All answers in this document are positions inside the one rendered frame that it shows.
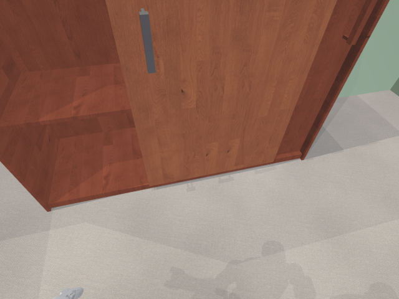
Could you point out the handle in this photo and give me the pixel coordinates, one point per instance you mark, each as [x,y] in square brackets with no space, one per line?
[147,41]
[361,21]

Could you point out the wardrobe door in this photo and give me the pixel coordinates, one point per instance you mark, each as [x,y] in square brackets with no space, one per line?
[328,60]
[228,76]

